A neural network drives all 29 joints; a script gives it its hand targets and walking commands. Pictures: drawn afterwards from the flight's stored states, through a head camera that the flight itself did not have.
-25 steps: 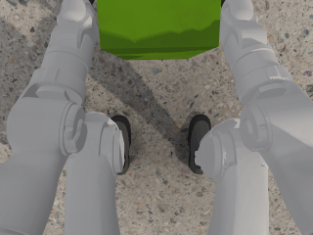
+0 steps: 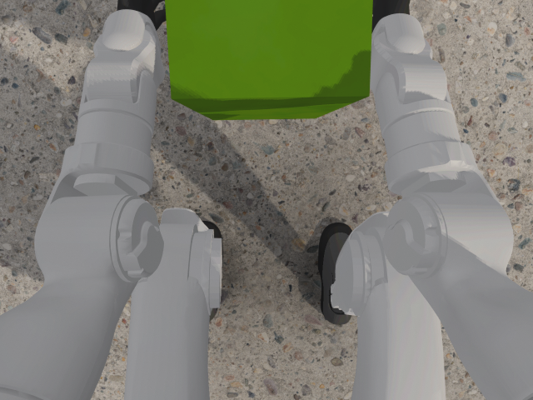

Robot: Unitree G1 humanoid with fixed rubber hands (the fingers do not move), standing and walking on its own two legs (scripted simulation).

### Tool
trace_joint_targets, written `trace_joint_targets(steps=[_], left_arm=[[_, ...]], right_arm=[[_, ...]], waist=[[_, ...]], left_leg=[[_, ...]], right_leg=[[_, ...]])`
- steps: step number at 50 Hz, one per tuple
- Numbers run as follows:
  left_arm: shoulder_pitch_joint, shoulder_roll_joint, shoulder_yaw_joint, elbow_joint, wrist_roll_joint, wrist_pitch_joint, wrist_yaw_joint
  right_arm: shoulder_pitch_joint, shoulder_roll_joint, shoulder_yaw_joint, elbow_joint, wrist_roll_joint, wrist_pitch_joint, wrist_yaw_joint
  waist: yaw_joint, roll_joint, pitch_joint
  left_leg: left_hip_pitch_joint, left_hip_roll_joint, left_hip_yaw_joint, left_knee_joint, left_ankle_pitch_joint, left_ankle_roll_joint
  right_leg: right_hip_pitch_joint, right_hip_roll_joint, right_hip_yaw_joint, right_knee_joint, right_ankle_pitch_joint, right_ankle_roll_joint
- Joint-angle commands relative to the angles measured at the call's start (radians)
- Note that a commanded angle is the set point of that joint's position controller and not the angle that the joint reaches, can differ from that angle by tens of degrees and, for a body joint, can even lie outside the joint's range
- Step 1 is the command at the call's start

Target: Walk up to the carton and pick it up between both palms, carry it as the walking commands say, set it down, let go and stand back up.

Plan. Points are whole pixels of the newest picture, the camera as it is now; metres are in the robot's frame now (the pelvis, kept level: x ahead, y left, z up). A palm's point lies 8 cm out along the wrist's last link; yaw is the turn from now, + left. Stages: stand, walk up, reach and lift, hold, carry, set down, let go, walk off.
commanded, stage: reach and lift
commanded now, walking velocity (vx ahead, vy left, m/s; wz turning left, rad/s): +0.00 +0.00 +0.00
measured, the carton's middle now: (265, 42) +0.54 +0.03 -0.19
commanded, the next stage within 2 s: none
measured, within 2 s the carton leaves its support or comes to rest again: neither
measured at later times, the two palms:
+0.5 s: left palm out of the picture +0.53 +0.16 -0.06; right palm (422, 3) +0.54 -0.12 -0.06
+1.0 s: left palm out of the picture +0.51 +0.16 +0.00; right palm out of the picture +0.52 -0.12 +0.00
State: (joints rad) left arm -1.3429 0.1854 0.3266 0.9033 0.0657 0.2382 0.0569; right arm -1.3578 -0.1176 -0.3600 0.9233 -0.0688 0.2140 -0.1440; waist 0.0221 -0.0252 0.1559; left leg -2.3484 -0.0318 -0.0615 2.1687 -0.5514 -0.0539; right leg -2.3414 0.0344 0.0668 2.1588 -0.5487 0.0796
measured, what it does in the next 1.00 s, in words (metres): rises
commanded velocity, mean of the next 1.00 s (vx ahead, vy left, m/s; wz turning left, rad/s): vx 0.00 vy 0.00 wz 0.00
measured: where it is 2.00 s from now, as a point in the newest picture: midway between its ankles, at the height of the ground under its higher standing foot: (270, 288)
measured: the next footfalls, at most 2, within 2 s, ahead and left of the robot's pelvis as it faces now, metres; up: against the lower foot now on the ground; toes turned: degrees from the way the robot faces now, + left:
none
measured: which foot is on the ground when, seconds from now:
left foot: down 0.00-1.00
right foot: down 0.00-1.00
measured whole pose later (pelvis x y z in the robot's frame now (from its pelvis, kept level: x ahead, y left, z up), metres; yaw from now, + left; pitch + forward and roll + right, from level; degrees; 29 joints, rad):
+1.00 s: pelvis +0.01 +0.00 +0.09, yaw +1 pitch +46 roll -1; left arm -1.15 0.03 0.45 0.70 0.22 0.35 0.04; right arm -1.13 0.03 -0.48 0.66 -0.19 0.34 -0.10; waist 0.01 -0.02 -0.08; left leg -2.15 -0.03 -0.07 1.87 -0.52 -0.05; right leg -2.14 0.04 0.07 1.86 -0.52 0.07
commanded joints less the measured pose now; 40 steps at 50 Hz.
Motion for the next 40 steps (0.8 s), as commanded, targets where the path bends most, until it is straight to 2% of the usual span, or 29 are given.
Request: trace_joint_targets(steps=[1, 10, 18, 26, 36, 40], left_arm=[[-0.514, -1.047, -0.399, -0.099, -0.086, -0.005, -0.274], [-0.545, -1.051, -0.433, -0.158, -0.069, 0.002, -0.245], [-0.514, -1.073, -0.376, -0.121, -0.028, 0.047, -0.266], [-0.465, -1.082, -0.338, -0.116, 0.014, 0.067, -0.276], [-0.462, -1.125, -0.410, -0.208, -0.009, 0.077, -0.264], [-0.438, -1.147, -0.417, -0.205, -0.007, 0.092, -0.262]], right_arm=[[-0.522, 0.979, 0.364, -0.109, 0.089, -0.007, 0.288], [-0.592, 1.023, 0.464, -0.206, 0.116, 0.016, 0.280], [-0.549, 1.053, 0.424, -0.176, 0.067, 0.060, 0.273], [-0.497, 1.064, 0.384, -0.173, 0.023, 0.075, 0.282], [-0.492, 1.112, 0.446, -0.256, 0.042, 0.089, 0.278], [-0.460, 1.134, 0.446, -0.253, 0.036, 0.106, 0.282]], waist=[[-0.022, 0.082, -1.204], [0.011, 0.039, -1.308], [0.002, 0.015, -1.264], [0.004, 0.021, -1.258], [0.010, 0.025, -1.415], [0.007, 0.030, -1.401]], left_leg=[[0.693, -0.102, 0.164, -0.208, 0.352, 0.010], [0.699, -0.115, 0.177, -0.255, 0.306, 0.017], [0.669, -0.114, 0.179, -0.307, 0.235, 0.023], [0.680, -0.119, 0.171, -0.348, 0.277, 0.022], [0.784, -0.126, 0.166, -0.383, 0.347, 0.013], [0.803, -0.130, 0.165, -0.412, 0.338, 0.012]], right_leg=[[0.547, 0.126, -0.215, -0.150, 0.282, -0.047], [0.654, 0.130, -0.196, -0.216, 0.260, -0.029], [0.677, 0.137, -0.193, -0.283, 0.214, -0.031], [0.674, 0.144, -0.188, -0.325, 0.251, -0.035], [0.774, 0.152, -0.181, -0.358, 0.309, -0.032], [0.782, 0.154, -0.180, -0.386, 0.299, -0.032]])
